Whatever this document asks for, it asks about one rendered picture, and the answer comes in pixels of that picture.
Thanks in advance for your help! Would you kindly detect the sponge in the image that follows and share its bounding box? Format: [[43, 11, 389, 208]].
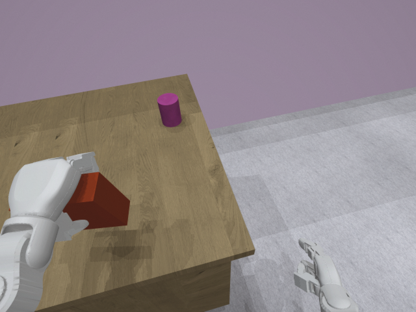
[[9, 172, 130, 229]]

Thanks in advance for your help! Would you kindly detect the right robot hand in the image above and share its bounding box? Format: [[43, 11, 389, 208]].
[[294, 238, 342, 297]]

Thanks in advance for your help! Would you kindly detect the robot right forearm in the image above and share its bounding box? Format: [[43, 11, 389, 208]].
[[319, 284, 359, 312]]

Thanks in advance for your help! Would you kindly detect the robot left forearm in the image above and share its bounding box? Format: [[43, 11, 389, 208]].
[[0, 215, 59, 312]]

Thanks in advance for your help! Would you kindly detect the left robot hand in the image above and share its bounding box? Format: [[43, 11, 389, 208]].
[[8, 152, 99, 242]]

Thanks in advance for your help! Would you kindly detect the table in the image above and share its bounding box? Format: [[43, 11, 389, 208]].
[[0, 74, 255, 312]]

